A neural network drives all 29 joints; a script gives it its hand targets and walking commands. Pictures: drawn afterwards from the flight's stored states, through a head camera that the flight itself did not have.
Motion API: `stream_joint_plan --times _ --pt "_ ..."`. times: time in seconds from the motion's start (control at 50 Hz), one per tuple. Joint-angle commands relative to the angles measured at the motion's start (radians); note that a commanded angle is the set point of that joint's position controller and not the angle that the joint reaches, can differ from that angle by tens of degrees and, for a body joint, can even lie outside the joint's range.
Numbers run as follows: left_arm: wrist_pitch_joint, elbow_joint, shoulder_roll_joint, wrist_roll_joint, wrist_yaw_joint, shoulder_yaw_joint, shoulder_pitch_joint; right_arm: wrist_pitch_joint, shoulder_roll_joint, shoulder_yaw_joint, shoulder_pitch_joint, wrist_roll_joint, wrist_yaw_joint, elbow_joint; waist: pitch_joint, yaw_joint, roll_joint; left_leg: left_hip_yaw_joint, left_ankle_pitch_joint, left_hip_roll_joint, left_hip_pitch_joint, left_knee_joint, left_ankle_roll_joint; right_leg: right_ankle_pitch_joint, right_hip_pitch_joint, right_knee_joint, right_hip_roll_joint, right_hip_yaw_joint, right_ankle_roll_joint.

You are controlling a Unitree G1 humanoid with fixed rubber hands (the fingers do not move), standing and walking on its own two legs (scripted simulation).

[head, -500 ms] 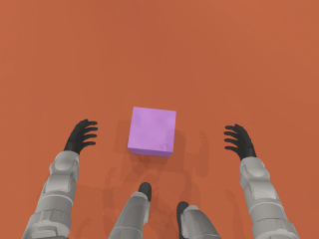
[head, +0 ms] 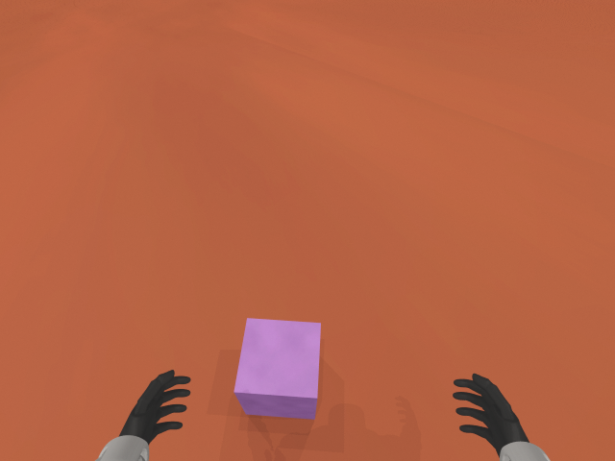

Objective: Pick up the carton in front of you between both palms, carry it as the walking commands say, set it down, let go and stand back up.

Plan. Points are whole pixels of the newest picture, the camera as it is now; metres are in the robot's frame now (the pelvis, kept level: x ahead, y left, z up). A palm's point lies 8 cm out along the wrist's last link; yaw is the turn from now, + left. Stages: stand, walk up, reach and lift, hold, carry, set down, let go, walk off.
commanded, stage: let go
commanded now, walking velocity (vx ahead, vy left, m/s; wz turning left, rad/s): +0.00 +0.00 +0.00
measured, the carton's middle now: (282, 370) +0.42 +0.09 -0.65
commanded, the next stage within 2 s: stand in 0.26 s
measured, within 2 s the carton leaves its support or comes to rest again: neither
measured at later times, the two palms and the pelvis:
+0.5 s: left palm (99, 432) +0.16 +0.29 -0.09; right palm (531, 445) +0.16 -0.27 -0.08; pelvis +0.02 +0.01 -0.01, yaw -1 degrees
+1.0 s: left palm (94, 436) +0.16 +0.30 -0.10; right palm out of the picture +0.14 -0.28 -0.09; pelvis +0.03 +0.02 +0.00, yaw -2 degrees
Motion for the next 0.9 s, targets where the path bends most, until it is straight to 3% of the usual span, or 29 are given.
stream_joint_plan --times 0.0,0.2,0.22,0.24,0.26,0.32,0.36,0.46,0.56,0.88 --pt "0.011 -0.095 0.107 0.006 0.0 0.035 -0.044 0.008 -0.075 -0.018 -0.062 -0.004 0.002 -0.101 -0.015 0.008 -0.012 0.038 0.168 -0.025 0.382 0.046 -0.014 0.116 -0.37 -0.18 -0.061 -0.015 0.023" --pt "0.022 -0.104 0.092 0.004 0.005 0.028 -0.026 0.032 -0.093 -0.027 -0.036 -0.008 -0.001 -0.103 -0.081 0.004 0.017 0.019 0.298 -0.013 0.37 0.042 -0.006 0.317 -0.234 -0.113 -0.014 -0.026 0.044" --pt "0.078 -0.144 0.128 0.028 0.032 0.039 -0.045 0.004 -0.09 -0.032 0.034 0.013 -0.024 -0.043 -0.134 0.005 0.047 0.022 0.298 -0.039 0.313 0.078 -0.01 0.421 -0.179 -0.064 -0.014 -0.024 0.045" --pt "0.089 -0.121 0.119 0.023 0.042 0.028 -0.027 -0.004 -0.092 -0.021 0.015 0.014 -0.033 -0.059 -0.137 0.004 0.017 0.02 0.297 -0.035 0.293 0.085 -0.005 0.456 -0.18 -0.048 -0.012 -0.025 0.052" --pt "0.033 -0.017 0.227 -0.006 0.075 0.059 -0.049 -0.016 -0.224 -0.038 -0.069 -0.053 -0.062 0.067 -0.114 0.031 -0.058 -0.002 0.189 0.072 0.11 0.085 -0.02 0.215 -0.201 -0.042 -0.056 0.013 0.069" --pt "-0.029 0.021 0.205 0.03 0.082 0.045 -0.041 -0.044 -0.206 -0.034 -0.075 -0.042 -0.077 0.119 -0.089 0.008 0.003 -0.026 -0.019 0.072 0.022 0.07 0.003 0.033 -0.19 -0.063 -0.059 0.05 0.034" --pt "-0.049 0.046 0.202 0.028 0.073 0.043 -0.045 -0.058 -0.213 -0.031 -0.1 -0.037 -0.076 0.152 -0.096 0.009 0.03 -0.038 -0.002 0.083 0.012 0.069 0.012 0.077 -0.185 -0.046 -0.063 0.051 0.026" --pt "-0.069 0.103 0.23 0.023 0.077 0.042 -0.036 -0.076 -0.232 -0.028 -0.112 -0.035 -0.074 0.214 -0.152 0.009 0.04 -0.051 0.216 0.103 0.066 0.097 0.024 0.271 -0.143 -0.014 -0.073 0.053 0.033" --pt "-0.078 0.152 0.251 0.021 0.09 0.036 -0.021 -0.083 -0.258 -0.031 -0.106 -0.034 -0.083 0.264 -0.171 0.001 0.053 -0.063 0.311 0.114 0.117 0.097 0.031 0.343 -0.131 -0.004 -0.076 0.058 0.033" --pt "-0.092 0.245 0.274 0.019 0.101 0.018 -0.026 -0.089 -0.284 -0.028 -0.128 -0.027 -0.09 0.36 -0.148 -0.002 0.026 -0.065 0.323 0.117 0.145 0.065 0.036 0.366 -0.106 -0.041 -0.09 0.072 0.029"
